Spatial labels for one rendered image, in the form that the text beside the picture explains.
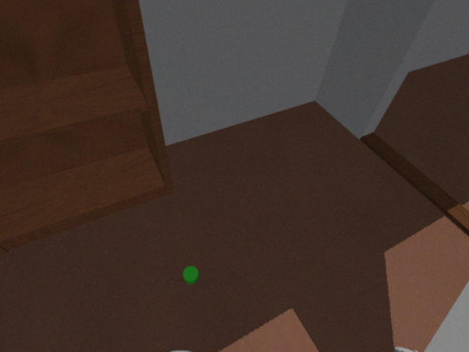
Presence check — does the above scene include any bookshelf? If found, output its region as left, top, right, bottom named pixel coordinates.
left=0, top=0, right=174, bottom=255

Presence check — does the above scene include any tin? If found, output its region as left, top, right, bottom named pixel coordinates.
left=183, top=266, right=199, bottom=285

